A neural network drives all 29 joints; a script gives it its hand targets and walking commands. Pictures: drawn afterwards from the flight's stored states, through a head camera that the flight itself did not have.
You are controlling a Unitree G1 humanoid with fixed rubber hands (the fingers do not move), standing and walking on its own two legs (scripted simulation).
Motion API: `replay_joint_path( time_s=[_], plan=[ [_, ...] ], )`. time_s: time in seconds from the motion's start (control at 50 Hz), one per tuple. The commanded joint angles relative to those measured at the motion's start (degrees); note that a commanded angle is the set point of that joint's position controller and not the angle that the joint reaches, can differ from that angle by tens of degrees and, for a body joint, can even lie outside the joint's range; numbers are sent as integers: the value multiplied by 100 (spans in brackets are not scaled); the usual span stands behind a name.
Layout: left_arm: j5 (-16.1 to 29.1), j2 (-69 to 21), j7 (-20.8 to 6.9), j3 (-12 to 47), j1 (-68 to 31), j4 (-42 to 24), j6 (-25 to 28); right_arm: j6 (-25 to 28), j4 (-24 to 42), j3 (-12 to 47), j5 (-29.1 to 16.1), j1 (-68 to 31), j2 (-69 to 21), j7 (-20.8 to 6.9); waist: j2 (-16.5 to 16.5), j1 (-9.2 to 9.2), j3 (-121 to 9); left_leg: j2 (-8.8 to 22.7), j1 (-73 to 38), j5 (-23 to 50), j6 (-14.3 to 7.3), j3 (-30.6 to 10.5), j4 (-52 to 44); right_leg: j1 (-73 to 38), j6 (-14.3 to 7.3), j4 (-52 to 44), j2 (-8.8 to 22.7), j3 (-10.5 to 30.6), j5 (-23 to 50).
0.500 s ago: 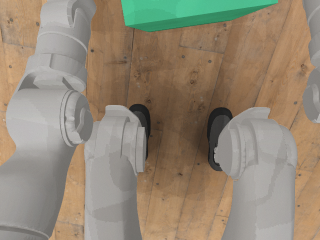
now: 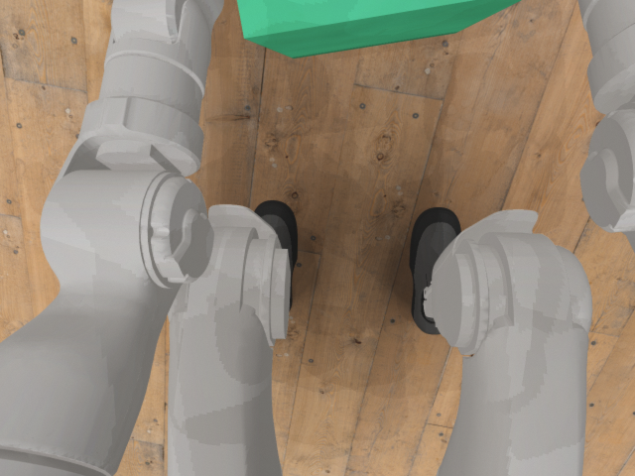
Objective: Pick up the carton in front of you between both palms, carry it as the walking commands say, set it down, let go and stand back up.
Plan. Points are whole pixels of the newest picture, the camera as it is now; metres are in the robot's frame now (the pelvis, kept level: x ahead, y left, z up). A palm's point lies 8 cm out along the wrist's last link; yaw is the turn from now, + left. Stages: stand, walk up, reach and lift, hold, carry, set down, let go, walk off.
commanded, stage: reach and lift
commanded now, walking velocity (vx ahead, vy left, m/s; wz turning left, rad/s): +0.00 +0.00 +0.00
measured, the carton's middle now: out of the picture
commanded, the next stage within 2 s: none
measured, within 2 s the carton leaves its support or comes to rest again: leaves its support in 0.26 s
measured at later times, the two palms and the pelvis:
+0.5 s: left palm out of the picture +0.54 +0.13 -0.06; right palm out of the picture +0.55 -0.17 -0.06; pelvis +0.01 +0.01 +0.03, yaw -2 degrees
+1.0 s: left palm out of the picture +0.50 +0.13 +0.09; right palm out of the picture +0.50 -0.17 +0.09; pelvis +0.01 +0.01 +0.15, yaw -3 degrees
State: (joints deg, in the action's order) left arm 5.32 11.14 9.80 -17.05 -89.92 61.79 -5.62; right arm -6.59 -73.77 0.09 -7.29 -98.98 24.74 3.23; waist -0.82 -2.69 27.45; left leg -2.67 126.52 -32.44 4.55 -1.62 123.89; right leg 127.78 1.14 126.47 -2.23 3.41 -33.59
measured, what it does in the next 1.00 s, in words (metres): rises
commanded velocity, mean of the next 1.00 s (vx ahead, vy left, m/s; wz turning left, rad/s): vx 0.00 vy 0.00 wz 0.00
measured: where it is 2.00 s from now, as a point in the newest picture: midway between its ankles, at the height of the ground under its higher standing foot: (350, 286)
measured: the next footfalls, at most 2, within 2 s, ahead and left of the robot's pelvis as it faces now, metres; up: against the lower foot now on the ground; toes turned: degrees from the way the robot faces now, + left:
none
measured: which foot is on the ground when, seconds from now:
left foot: down 0.00-1.00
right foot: down 0.00-1.00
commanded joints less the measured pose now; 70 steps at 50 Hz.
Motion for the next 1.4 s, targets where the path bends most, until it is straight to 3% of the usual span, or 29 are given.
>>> replay_joint_path(
  time_s=[0.0,0.06,0.12,0.2,0.28,0.34,0.38,0.48,0.58,0.7,0.92,1.04,1.38],
  plan=[
    [-181,-4093,-1436,1028,-2744,-873,-330,-221,998,355,128,-2089,-4782,-1434,450,-117,-6250,-419,-3004,1434,-205,765,-605,-2758,-93,-964,-374,-477,1346],
    [-172,-4801,-1767,1065,-2637,-1060,-520,-350,1254,234,189,-1853,-5418,-1712,359,-48,-6142,-476,-2784,1564,-280,775,-524,-2506,-138,-911,-428,-562,1463],
    [45,-5232,-1874,1281,-2650,-1280,-583,-397,1647,380,92,-1788,-5790,-1745,368,41,-6645,-479,-2817,1970,-306,761,-426,-2757,-166,-856,-427,-586,1939],
    [449,-5646,-1850,1759,-2824,-1810,-623,-437,2525,833,-200,-2022,-6297,-1641,455,57,-8345,-509,-3190,2764,-295,834,-367,-3712,-130,-788,-435,-613,2907],
    [684,-6069,-1749,2306,-2980,-2744,-761,-579,3614,1316,-400,-2159,-6861,-1443,587,42,-10786,-578,-3698,3495,-207,913,-544,-5118,-45,-853,-517,-672,4066],
    [611,-6219,-1654,2603,-2999,-3335,-913,-789,3930,1377,-273,-1809,-7298,-1284,647,58,-11744,-650,-3721,3471,-132,985,-795,-5516,35,-1065,-622,-730,4182],
    [433,-6262,-1646,2565,-2765,-3367,-1031,-962,3737,1248,-79,-1372,-7565,-1268,654,48,-11379,-696,-3601,3080,-127,982,-1098,-5228,74,-1353,-673,-772,3667],
    [-514,-6376,-1817,1599,-1953,-2271,-1353,-1254,2476,235,820,-584,-7719,-1461,624,-25,-8877,-725,-2966,1416,-193,916,-1915,-3493,51,-2291,-719,-889,1530],
    [-1100,-6395,-1905,932,-1808,-1851,-1453,-1303,2040,-500,1340,-605,-7628,-1610,454,-42,-8361,-737,-3135,872,-238,873,-2539,-3210,-40,-2858,-751,-899,882],
    [-1122,-6617,-1981,1088,-1962,-2079,-1513,-1361,2158,-633,1472,-628,-7775,-1638,271,119,-9047,-727,-3659,823,-199,868,-3062,-3909,-57,-3374,-758,-871,903],
    [-720,-7318,-2176,2036,-1050,-2524,-1732,-1566,3078,343,1047,88,-8593,-1713,354,73,-10155,-758,-4910,1668,-152,828,-3738,-5325,102,-4087,-800,-834,1790],
    [-640,-7502,-2194,2306,-284,-2540,-1696,-1538,3300,667,956,731,-8830,-1644,404,70,-9678,-779,-5372,1789,-156,704,-4225,-5836,145,-4565,-811,-740,1942],
    [-926,-7713,-2169,2484,1680,-2439,-1431,-1275,3343,785,1182,2605,-9123,-1542,215,127,-8079,-667,-7172,1855,-263,246,-6088,-7570,29,-6387,-704,-300,2042]
  ],
)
